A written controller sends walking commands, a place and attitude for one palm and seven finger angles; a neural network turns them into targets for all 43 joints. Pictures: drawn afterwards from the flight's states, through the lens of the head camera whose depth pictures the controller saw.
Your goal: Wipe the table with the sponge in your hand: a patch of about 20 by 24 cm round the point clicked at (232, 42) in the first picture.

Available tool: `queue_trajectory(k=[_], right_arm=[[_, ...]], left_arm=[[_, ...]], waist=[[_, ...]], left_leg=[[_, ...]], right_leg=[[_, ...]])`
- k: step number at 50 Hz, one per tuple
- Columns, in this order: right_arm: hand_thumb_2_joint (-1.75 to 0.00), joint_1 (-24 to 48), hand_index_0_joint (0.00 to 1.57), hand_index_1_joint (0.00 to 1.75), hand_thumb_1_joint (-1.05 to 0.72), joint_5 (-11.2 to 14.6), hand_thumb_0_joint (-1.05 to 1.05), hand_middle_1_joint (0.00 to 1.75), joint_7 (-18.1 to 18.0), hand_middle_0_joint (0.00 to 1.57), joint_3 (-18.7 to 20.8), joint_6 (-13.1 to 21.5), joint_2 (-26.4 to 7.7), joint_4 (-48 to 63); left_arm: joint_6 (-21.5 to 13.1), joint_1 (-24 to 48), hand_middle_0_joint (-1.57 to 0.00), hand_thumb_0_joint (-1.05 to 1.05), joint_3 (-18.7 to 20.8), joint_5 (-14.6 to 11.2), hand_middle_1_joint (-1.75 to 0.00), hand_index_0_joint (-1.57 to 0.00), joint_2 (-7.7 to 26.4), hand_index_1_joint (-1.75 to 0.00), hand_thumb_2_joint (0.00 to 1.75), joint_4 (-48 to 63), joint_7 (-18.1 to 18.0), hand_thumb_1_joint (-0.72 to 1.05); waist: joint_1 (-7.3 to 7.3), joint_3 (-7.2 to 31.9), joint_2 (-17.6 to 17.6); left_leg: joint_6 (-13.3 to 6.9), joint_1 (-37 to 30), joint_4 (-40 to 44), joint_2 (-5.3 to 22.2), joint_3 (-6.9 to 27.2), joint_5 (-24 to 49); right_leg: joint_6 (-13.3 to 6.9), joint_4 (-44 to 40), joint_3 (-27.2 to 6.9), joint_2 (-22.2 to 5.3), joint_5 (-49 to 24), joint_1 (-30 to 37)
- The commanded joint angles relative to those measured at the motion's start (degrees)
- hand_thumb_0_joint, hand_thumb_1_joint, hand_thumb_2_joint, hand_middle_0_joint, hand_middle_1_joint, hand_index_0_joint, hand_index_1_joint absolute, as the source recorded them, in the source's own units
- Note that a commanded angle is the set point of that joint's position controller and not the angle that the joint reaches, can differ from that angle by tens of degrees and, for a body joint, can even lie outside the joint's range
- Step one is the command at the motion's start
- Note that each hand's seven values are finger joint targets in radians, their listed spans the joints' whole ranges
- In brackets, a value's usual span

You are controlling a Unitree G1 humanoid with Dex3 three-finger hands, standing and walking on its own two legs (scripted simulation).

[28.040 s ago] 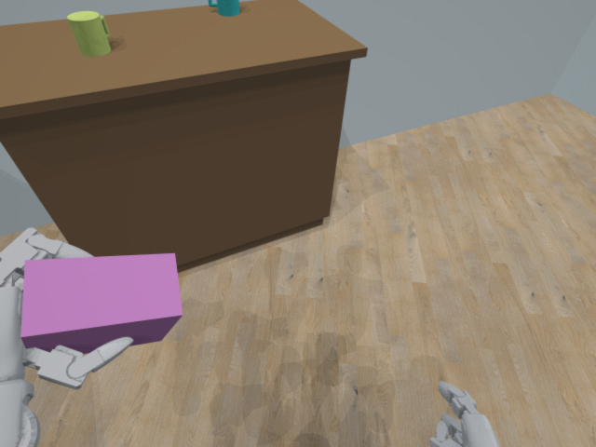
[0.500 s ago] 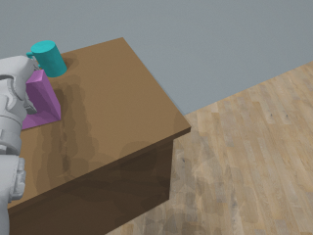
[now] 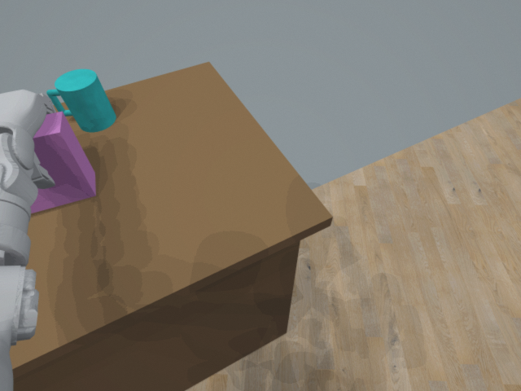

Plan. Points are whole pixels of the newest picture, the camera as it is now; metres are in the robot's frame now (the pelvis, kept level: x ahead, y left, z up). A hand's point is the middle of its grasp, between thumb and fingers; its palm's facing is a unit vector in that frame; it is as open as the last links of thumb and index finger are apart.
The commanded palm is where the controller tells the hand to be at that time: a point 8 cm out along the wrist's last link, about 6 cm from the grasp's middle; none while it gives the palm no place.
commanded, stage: slide back across to the first lane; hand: left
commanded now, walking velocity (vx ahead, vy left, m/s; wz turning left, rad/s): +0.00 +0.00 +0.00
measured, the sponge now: (48, 174) +0.42 +0.35 +0.10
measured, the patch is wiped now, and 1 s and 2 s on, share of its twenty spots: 0.95 0.95 0.95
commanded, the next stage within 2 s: wipe back along the first lane in 0.22 s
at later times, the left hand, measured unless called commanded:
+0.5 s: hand out of the picture +0.38 +0.39 +0.16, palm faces -0.06 +0.02 -1.00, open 10.5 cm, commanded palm +0.35 +0.38 +0.20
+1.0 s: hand out of the picture +0.33 +0.37 +0.15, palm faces +0.00 +0.00 -1.00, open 10.6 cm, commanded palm +0.30 +0.35 +0.18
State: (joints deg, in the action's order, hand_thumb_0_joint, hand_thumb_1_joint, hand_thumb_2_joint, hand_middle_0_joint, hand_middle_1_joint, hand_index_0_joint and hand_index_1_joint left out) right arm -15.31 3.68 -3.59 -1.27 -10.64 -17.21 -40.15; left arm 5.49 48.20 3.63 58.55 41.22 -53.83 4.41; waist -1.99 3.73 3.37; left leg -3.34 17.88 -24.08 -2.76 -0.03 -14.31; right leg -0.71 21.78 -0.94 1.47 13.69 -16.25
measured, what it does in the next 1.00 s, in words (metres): stands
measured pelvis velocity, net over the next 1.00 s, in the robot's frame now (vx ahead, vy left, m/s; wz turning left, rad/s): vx -0.01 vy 0.00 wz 0.03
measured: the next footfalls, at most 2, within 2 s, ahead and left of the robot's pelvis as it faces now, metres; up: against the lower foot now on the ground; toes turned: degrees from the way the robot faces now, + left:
none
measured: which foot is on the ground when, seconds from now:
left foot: down 0.00-1.00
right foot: down 0.00-1.00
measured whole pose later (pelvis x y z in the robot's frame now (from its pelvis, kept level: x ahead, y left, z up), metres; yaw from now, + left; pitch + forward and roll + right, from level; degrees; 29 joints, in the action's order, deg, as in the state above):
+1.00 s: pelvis -0.01 +0.00 +0.00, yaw +2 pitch +4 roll -1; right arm -9.9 3.2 -2.7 -1.6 -10.3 -17.9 -37.2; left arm 13.4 24.1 4.9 52.0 39.7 -23.7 6.6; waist 2.1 2.2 4.9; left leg -3.4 13.6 -24.5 -3.5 1.5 -14.4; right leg -0.6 22.4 0.6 0.8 14.5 -11.6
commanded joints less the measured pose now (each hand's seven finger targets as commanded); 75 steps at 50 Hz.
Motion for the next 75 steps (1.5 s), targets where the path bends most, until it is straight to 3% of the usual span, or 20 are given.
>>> queue_trajectory(k=[1, 7, 8, 13, 17, 20, 23, 32, 33, 37, 43, 45, 48, 49, 59, 63, 64, 68, 69, 75], right_arm=[[-0.90, 1.4, 0.20, 0.30, -0.90, -0.2, 0.00, 0.30, -0.5, 0.20, 3.4, 1.2, -9.6, 6.0], [-0.90, 1.8, 0.20, 0.30, -0.90, -0.3, 0.00, 0.30, -0.1, 0.20, 3.9, 1.2, -9.9, 6.7], [-0.90, 2.4, 0.20, 0.30, -0.90, -0.3, 0.00, 0.30, -0.2, 0.20, 3.8, 1.1, -9.9, 7.1], [-0.90, 2.9, 0.20, 0.30, -0.90, -0.4, 0.00, 0.30, -0.1, 0.20, 3.9, 0.7, -10.2, 7.1], [-0.90, 3.0, 0.20, 0.30, -0.90, -0.3, 0.00, 0.30, 0.0, 0.20, 4.0, 0.7, -9.9, 7.2], [-0.90, 3.4, 0.20, 0.30, -0.90, -0.4, 0.00, 0.30, 0.3, 0.20, 4.3, 0.8, -9.7, 8.0], [-0.90, 4.9, 0.20, 0.30, -0.90, -0.5, 0.00, 0.30, 0.6, 0.20, 4.2, 0.8, -9.4, 9.0], [-0.90, 7.7, 0.20, 0.30, -0.90, -0.4, 0.00, 0.30, 0.2, 0.20, 3.4, 1.0, -9.4, 8.9], [-0.90, 8.2, 0.20, 0.30, -0.90, -0.5, 0.00, 0.30, 0.0, 0.20, 3.1, 1.0, -9.6, 9.0], [-0.90, 8.8, 0.20, 0.30, -0.90, -0.5, 0.00, 0.30, -0.2, 0.20, 2.9, 1.4, -9.2, 9.3], [-0.90, 10.5, 0.20, 0.30, -0.90, -0.6, 0.00, 0.30, 0.1, 0.20, 2.6, 2.0, -8.8, 10.8], [-0.90, 10.5, 0.20, 0.30, -0.90, -0.5, 0.00, 0.30, 0.1, 0.20, 2.6, 2.1, -8.8, 10.2], [-0.90, 11.9, 0.20, 0.30, -0.90, -0.7, 0.00, 0.30, 0.2, 0.20, 2.4, 2.5, -8.7, 11.1], [-0.90, 11.7, 0.20, 0.30, -0.90, -0.5, 0.00, 0.30, 0.2, 0.20, 2.4, 2.6, -8.6, 10.7], [-0.90, 14.3, 0.20, 0.30, -0.90, -0.4, 0.00, 0.30, 0.6, 0.20, 2.0, 3.6, -8.2, 11.1], [-0.90, 15.8, 0.20, 0.30, -0.90, -0.4, 0.00, 0.30, 1.1, 0.20, 1.8, 4.1, -8.1, 12.1], [-0.90, 15.7, 0.20, 0.30, -0.90, -0.3, 0.00, 0.30, 1.2, 0.20, 1.7, 4.3, -7.7, 12.0], [-0.90, 16.8, 0.20, 0.30, -0.90, -0.3, 0.00, 0.30, 1.4, 0.20, 1.7, 4.5, -8.0, 12.2], [-0.90, 17.0, 0.20, 0.30, -0.90, -0.3, 0.00, 0.30, 1.5, 0.20, 1.4, 4.7, -7.6, 12.5], [-0.90, 17.7, 0.20, 0.30, -0.90, -0.4, 0.00, 0.30, 1.9, 0.20, 1.3, 5.1, -7.4, 12.6]], left_arm=[[1.9, 18.4, -1.20, 0.00, 3.8, 2.4, -1.60, -1.20, 23.1, -1.60, 1.30, 10.0, -1.3, 0.10], [1.7, 13.9, -1.20, 0.00, 6.4, 0.3, -1.60, -1.20, 24.7, -1.60, 1.30, 15.8, 0.7, 0.10], [1.4, 13.8, -1.20, 0.00, 6.8, -0.2, -1.60, -1.20, 24.9, -1.60, 1.30, 17.7, 1.3, 0.10], [1.1, 11.6, -1.20, 0.00, 8.1, -0.4, -1.60, -1.20, 26.2, -1.60, 1.30, 20.1, 2.3, 0.10], [0.9, 9.8, -1.20, 0.00, 6.1, -0.5, -1.60, -1.20, 23.6, -1.60, 1.30, 20.9, 2.9, 0.10], [0.6, 3.6, -1.20, 0.00, 7.7, -2.1, -1.60, -1.20, 23.1, -1.60, 1.30, 24.8, 3.4, 0.10], [1.2, 1.7, -1.20, 0.00, 6.4, -3.8, -1.60, -1.20, 19.9, -1.60, 1.30, 29.2, 3.8, 0.10], [5.2, -3.8, -1.20, 0.00, 6.1, -4.4, -1.60, -1.20, 18.8, -1.60, 1.30, 29.8, 3.2, 0.10], [5.1, -2.8, -1.20, 0.00, 7.6, -4.5, -1.60, -1.20, 20.4, -1.60, 1.30, 31.2, 3.3, 0.10], [5.6, -4.3, -1.20, 0.00, 5.6, -3.4, -1.60, -1.20, 18.7, -1.60, 1.30, 30.9, 3.5, 0.10], [5.8, -10.4, -1.20, 0.00, 5.6, -5.4, -1.60, -1.20, 15.7, -1.60, 1.30, 34.8, 3.7, 0.10], [6.5, -10.6, -1.20, 0.00, 4.4, -5.4, -1.60, -1.20, 14.6, -1.60, 1.30, 34.5, 3.3, 0.10], [7.2, -12.8, -1.20, 0.00, 4.3, -5.8, -1.60, -1.20, 13.3, -1.60, 1.30, 37.5, 3.1, 0.10], [7.8, -13.4, -1.20, 0.00, 3.1, -5.9, -1.60, -1.20, 12.1, -1.60, 1.30, 36.9, 2.9, 0.10], [12.1, -19.9, -1.20, 0.00, 0.5, -7.1, -1.60, -1.20, 7.4, -1.60, 1.30, 42.7, 3.2, 0.10], [13.4, -26.1, -1.20, 0.00, 1.5, -8.2, -1.60, -1.20, 6.4, -1.60, 1.30, 46.8, 3.6, 0.10], [13.9, -26.3, -1.20, 0.00, -1.0, -8.5, -1.60, -1.20, 3.7, -1.60, 1.30, 47.2, 3.6, 0.10], [15.3, -30.1, -1.20, 0.00, 1.6, -9.0, -1.60, -1.20, 5.5, -1.60, 1.30, 49.3, 3.7, 0.10], [15.8, -31.3, -1.20, 0.00, -0.3, -9.3, -1.60, -1.20, 3.2, -1.60, 1.30, 50.1, 3.8, 0.10], [17.2, -37.5, -1.20, 0.00, 2.0, -11.0, -1.60, -1.20, 3.7, -1.60, 1.30, 54.7, 4.0, 0.10]], waist=[[2.33, 17.1, 0.6], [2.58, 20.3, 0.4], [2.86, 20.6, 2.4], [2.65, 20.3, 2.4], [1.87, 18.9, 1.5], [2.64, 20.5, 2.0], [2.81, 19.5, 2.6], [3.03, 14.5, -1.4], [3.55, 14.8, 0.3], [3.53, 13.5, 0.2], [4.74, 12.4, 0.1], [4.07, 10.9, -0.6], [5.12, 11.6, 0.0], [4.35, 10.4, -0.5], [4.84, 9.6, -1.2], [6.16, 9.8, -1.0], [5.23, 9.1, -2.5], [6.31, 8.5, -3.3], [6.02, 8.3, -3.6], [6.78, 8.5, -4.0]], left_leg=[[1.3, -7.4, 0.9, 0.6, 1.6, 26.0], [1.1, -11.3, -1.0, 0.8, 2.1, 35.6], [1.5, -11.9, -0.9, 0.8, 2.3, 38.4], [1.2, -12.1, -2.1, 0.7, 2.2, 40.3], [0.9, -12.3, -3.0, 0.6, 2.2, 39.4], [0.9, -14.4, -4.2, 0.9, 2.6, 44.4], [1.1, -14.5, -4.0, 1.0, 3.0, 44.2], [0.7, -9.8, -1.5, 0.3, 2.1, 29.9], [0.7, -9.6, -1.0, 0.4, 2.3, 29.5], [0.8, -9.2, -0.3, 0.4, 2.4, 26.3], [0.9, -8.7, 0.8, 0.6, 2.8, 24.0], [1.1, -8.3, 1.0, 0.7, 2.6, 22.0], [1.0, -8.6, 1.4, 0.6, 2.8, 22.3], [1.0, -8.5, 1.3, 0.7, 2.5, 21.5], [1.2, -9.0, 1.5, 0.9, 2.5, 21.7], [1.5, -9.5, 1.3, 1.2, 3.0, 24.9], [1.4, -9.6, 1.1, 1.2, 2.7, 24.9], [1.5, -8.8, 1.1, 1.4, 2.6, 24.2], [1.5, -9.0, 0.9, 1.2, 2.3, 25.2], [1.5, -9.3, -0.1, 1.4, 2.1, 28.2]], right_leg=[[-3.0, 0.1, 1.3, 1.2, -18.4, 10.2], [-2.5, 0.6, 1.3, 1.1, -23.8, 11.5], [-2.7, 0.5, 1.3, 1.0, -24.6, 11.6], [-2.4, 0.9, 1.2, 0.9, -26.5, 11.3], [-2.1, 1.2, 1.7, 1.0, -26.0, 9.8], [-1.9, 1.9, 1.6, 0.9, -27.9, 10.0], [-2.0, 1.6, 1.8, 0.8, -27.1, 9.3], [-2.1, 1.0, 2.1, 0.6, -21.0, 10.5], [-2.5, 0.8, 1.8, 0.5, -20.8, 10.8], [-2.6, 0.7, 2.1, 0.6, -18.0, 10.5], [-2.8, 0.1, 2.1, 0.6, -15.7, 10.9], [-2.6, 0.2, 2.5, 0.7, -14.3, 9.9], [-2.9, 0.0, 2.2, 0.7, -14.4, 10.8], [-2.7, 0.1, 2.3, 0.6, -13.8, 10.3], [-2.5, 0.4, 2.5, 0.6, -14.2, 10.9], [-2.6, 0.6, 2.4, 0.8, -15.9, 11.8], [-2.3, 0.8, 2.8, 0.7, -16.2, 11.4], [-2.4, 1.0, 2.4, 0.7, -17.0, 12.0], [-2.1, 1.4, 2.6, 0.5, -17.7, 12.4], [-1.9, 2.0, 2.3, 0.4, -21.4, 13.4]])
